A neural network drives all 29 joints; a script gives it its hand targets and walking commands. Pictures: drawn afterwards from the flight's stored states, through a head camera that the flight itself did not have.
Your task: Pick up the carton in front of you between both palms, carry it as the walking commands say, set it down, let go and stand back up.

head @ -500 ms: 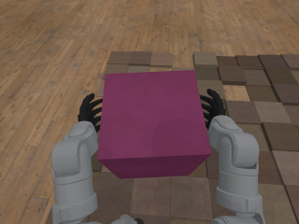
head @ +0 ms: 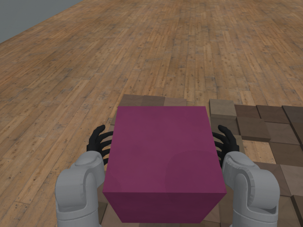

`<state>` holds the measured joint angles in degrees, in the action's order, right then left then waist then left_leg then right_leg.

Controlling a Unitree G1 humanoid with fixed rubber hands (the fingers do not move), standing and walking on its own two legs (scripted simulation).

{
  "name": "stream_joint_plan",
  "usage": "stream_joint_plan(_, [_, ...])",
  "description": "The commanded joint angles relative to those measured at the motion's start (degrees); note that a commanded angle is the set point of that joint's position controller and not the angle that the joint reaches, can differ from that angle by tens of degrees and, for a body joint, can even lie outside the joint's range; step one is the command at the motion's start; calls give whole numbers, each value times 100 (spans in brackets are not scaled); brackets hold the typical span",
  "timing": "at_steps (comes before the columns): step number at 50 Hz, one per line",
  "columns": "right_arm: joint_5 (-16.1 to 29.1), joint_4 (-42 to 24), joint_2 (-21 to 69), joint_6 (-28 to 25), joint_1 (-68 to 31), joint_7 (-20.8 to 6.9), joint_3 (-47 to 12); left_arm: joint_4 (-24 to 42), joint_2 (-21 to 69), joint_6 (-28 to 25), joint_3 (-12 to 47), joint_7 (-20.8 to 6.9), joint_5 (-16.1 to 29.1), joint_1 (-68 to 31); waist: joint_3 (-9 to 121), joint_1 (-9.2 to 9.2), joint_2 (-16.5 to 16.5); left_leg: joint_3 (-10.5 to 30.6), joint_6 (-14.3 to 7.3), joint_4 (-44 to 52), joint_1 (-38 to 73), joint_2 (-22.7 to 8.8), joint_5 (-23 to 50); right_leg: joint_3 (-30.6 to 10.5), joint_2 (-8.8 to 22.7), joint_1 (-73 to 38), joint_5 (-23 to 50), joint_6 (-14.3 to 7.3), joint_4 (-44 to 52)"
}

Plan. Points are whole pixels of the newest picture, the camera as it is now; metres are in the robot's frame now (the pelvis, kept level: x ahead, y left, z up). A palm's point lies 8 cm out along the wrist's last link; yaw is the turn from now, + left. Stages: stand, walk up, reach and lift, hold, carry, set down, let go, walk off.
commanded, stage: carry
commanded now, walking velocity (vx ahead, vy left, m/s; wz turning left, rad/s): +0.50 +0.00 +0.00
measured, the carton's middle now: (161, 168) +0.28 +0.00 +0.05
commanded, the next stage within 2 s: none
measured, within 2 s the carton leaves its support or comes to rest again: neither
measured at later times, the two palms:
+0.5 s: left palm (109, 88) +0.63 +0.19 +0.06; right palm (186, 86) +0.61 -0.11 +0.07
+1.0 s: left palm (121, 53) +0.90 +0.18 +0.08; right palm (181, 52) +0.91 -0.12 +0.07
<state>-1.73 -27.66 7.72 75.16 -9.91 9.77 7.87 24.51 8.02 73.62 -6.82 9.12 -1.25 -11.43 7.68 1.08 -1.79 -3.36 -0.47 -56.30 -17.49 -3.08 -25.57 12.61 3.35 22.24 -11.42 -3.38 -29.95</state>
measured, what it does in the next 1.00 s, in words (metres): goes down: left foot, then right foot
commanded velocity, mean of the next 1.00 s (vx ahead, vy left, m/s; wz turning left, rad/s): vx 0.50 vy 0.00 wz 0.00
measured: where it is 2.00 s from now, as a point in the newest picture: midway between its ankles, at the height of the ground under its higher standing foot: (155, 123)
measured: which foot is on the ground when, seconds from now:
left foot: up 0.00-0.36, down 0.38-0.92, up 0.94-1.00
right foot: down 0.00-0.40, up 0.42-0.92, down 0.94-1.00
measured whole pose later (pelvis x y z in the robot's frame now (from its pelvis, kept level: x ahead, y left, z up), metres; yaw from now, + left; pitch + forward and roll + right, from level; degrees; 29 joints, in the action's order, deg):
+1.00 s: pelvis +0.65 +0.02 -0.03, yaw +1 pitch +3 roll +1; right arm -2.2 -26.7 7.3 67.0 -4.8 8.1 5.1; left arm 25.2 7.4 66.4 -4.3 8.5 -2.0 -5.6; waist 5.6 0.7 -0.8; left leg -4.2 2.3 -55.5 -7.4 0.5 -27.0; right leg 10.7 0.9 21.7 -10.5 -6.1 -27.9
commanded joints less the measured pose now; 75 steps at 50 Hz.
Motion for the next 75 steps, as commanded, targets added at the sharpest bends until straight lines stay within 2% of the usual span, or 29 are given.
stream_joint_plan(1, [1642, -550, 4590, -199, -2891, -710, -3904, 744, 4602, -98, 3602, -676, 1607, -2524, 1237, 13, 522, 447, -172, -713, -2301, -415, 395, -2673, 1796, -2750, 377, -654, 1584])
stream_joint_plan(3, [1589, -452, 4699, -331, -2850, -727, -3948, 749, 4678, -221, 3690, -717, 1634, -2609, 1175, -5, 721, 253, -59, -23, -1995, -406, 873, -2006, 1549, -2414, 15, -491, 1864])
stream_joint_plan(7, [1291, 12, 4295, -533, -2770, -618, -3801, 305, 4217, -407, 3590, -680, 1453, -2570, 932, -6, 805, -46, 123, 1028, -2144, -369, 1604, -1353, 1335, -2467, 319, -598, 1990])
stream_joint_plan(14, [836, 1243, 3412, -949, -3629, -268, -3091, -987, 3396, -837, 3034, -293, 997, -3555, 370, 181, 972, -406, -108, 2376, -1637, -132, 2671, -730, 986, -2216, 924, -373, 1614])
stream_joint_plan(17, [744, 1669, 3334, -1118, -3940, -161, -2770, -1461, 3549, -1006, 2902, -148, 911, -3948, 394, -34, 985, -568, -277, 2605, -815, -14, 2449, -535, 1003, -2148, 1438, -191, 1033])
stream_joint_plan(19, [709, 2065, 3334, -1221, -3790, -129, -2566, -1653, 3670, -1078, 2844, -78, 833, -4085, 1126, -435, 320, -760, -231, 2828, 1036, 320, 1829, -97, 544, -1821, 1987, 133, -1060])
stream_joint_plan(20, [686, 2130, 3290, -1283, -3967, -104, -2488, -1632, 3798, -1100, 2805, -53, 837, -4025, 1949, -396, -959, 1415, -804, 2886, 2772, -1116, 1260, -168, 135, -168, 818, 408, -2999])
stream_joint_plan(21, [746, 2289, 3550, -1349, -3845, -107, -2534, -1550, 3820, -1120, 2776, -48, 852, -4163, 2100, -482, -2095, 3393, -1167, 3779, 3177, -1766, 1323, -664, -610, 1132, -1748, 492, -4218])
stream_joint_plan(22, [861, 2104, 3790, -1408, -3986, -156, -2588, -1560, 4109, -1183, 2866, -52, 944, -4459, 1978, -379, -1630, 3138, -1132, 3781, 3186, -1794, 1951, -1235, -352, 1543, -1871, 324, -4625])
stream_joint_plan(24, [1137, 1724, 4434, -1580, -4578, -319, -2940, -1521, 4673, -1339, 2980, -114, 971, -4635, 1927, -373, -383, 2133, -949, 3427, 2769, -1566, 3200, -1377, -9, 1615, -1191, 131, -4224])
stream_joint_plan(29, [1401, 1396, 4804, -1886, -4662, -580, -3443, -1405, 4962, -1663, 3297, -238, 875, -4321, 2100, -351, -471, 1135, -952, 3711, 2647, -1312, 3590, -1137, 96, 1527, -611, 197, -3044])
stream_joint_plan(37, [1268, 934, 4494, -1748, -3194, -669, -3689, -671, 4683, -1545, 3674, -390, 914, -3065, 1338, -276, -401, 400, -821, 3860, 3344, -989, 4687, -696, 38, 2158, 955, 277, -1052])
stream_joint_plan(42, [1243, 382, 4559, -1336, -2034, -667, -3715, 83, 4652, -1109, 3848, -557, 1279, -2119, 618, -242, -441, -41, -601, 4112, 3062, -885, 5184, -312, -146, 1079, 1709, 183, 639])
stream_joint_plan(45, [1276, -105, 4581, -1072, -1755, -705, -3803, 494, 4552, -864, 3856, -662, 1412, -1723, 892, -80, -500, -448, -223, 2987, 2646, -756, 5801, -21, -413, -724, 1726, 3, 1032])
stream_joint_plan(46, [1299, -273, 4554, -993, -1747, -716, -3848, 626, 4505, -789, 3827, -698, 1447, -1643, 1128, 6, -173, -610, -35, 1902, 1850, -511, 4978, -79, -329, -1887, 1260, -16, 910])
stream_joint_plan(47, [1349, -464, 4509, -902, -1761, -726, -3909, 748, 4375, -702, 3773, -728, 1460, -1483, 1556, 38, 644, -609, 65, 575, 694, -202, 2936, -1301, 695, -3063, 1546, -49, 568])
stream_joint_plan(48, [1401, -527, 4419, -789, -1802, -735, -3949, 705, 4165, -608, 3651, -718, 1442, -1358, 1141, -112, 1725, -399, 130, -283, -403, 414, -320, -2574, 1453, -3365, 3713, -79, 301])
stream_joint_plan(49, [1454, -617, 4386, -702, -1600, -718, -4033, 768, 4030, -566, 3634, -707, 1429, -1287, 1536, 185, 1923, -1, 162, -1631, -1904, 686, -607, -3712, 2128, -4377, 2461, -1204, 766])
stream_joint_plan(50, [1521, -831, 4376, -659, -1594, -726, -4113, 837, 4244, -546, 3694, -733, 1500, -1121, 1426, 124, 1584, 324, 23, -2010, -2263, 280, -361, -3675, 2005, -3965, 1659, -1273, 1110])
stream_joint_plan(53, [1537, -889, 4744, -635, -1646, -773, -4147, 1182, 4654, -511, 3950, -829, 1676, -1514, 1137, -23, 462, 366, -34, -1477, -2029, -225, 675, -2562, 1605, -2688, 1611, -806, 1431])
stream_joint_plan(56, [1386, -769, 4706, -682, -1432, -783, -4098, 1251, 4566, -516, 4052, -884, 1708, -1513, 909, -64, 574, 133, 130, -906, -2105, -332, 1172, -1931, 1371, -2175, 949, -701, 1804])
stream_joint_plan(60, [1238, -485, 4212, -718, -1585, -680, -3998, 887, 4048, -558, 3884, -803, 1520, -1498, 423, 7, 712, -251, 200, -103, -2763, -381, 1784, -1349, 1108, -2416, 1910, -679, 1836])
stream_joint_plan(65, [1259, -175, 3614, -850, -2592, -451, -3763, 474, 3411, -707, 3512, -520, 1436, -2367, -150, 133, 834, -798, -39, 1278, -2391, -48, 1789, -926, 800, -2202, 2692, -640, 1889])
stream_joint_plan(68, [1281, 113, 3197, -950, -3256, -249, -3504, 169, 3067, -813, 3307, -293, 1423, -3061, 194, -157, 1238, -1095, -324, 1833, -937, 463, 2040, -505, 719, -2101, 4528, -392, 1141])
stream_joint_plan(70, [1236, 470, 2942, -992, -3461, -107, -3276, -73, 2851, -854, 3117, -127, 1327, -3374, 1292, -687, 1025, -1216, -442, 2154, 1072, 832, 1876, -4, 472, -1831, 4925, -131, -1184])
stream_joint_plan(71, [1220, 557, 2844, -1012, -3604, -47, -3148, -146, 2785, -866, 2990, -45, 1257, -3545, 1906, -705, 193, 449, -767, 2713, 2246, -102, 593, -159, 113, -731, 3287, 11, -2806])
stream_joint_plan(72, [1312, 664, 2815, -1032, -3882, -8, -3126, -203, 2845, -874, 2834, 18, 1197, -3616, 2320, -607, -1378, 3497, -1590, 3684, 3055, -1710, -250, -687, -860, 801, -418, 153, -4709])
stream_joint_plan(73, [1444, 814, 3002, -1061, -3943, 2, -3124, -239, 2815, -879, 2750, 80, 1173, -3920, 2458, -574, -1531, 3881, -1707, 3920, 2942, -1634, 649, -1538, -752, 1083, -1248, -38, -5584])
stream_joint_plan(75, [1696, 655, 3348, -1158, -4682, -35, -3222, -343, 3107, -956, 2623, 127, 1199, -4349, 2085, -553, -332, 2717, -1535, 3357, 2363, -1496, 1938, -1623, -240, 1531, -1079, -230, -5533])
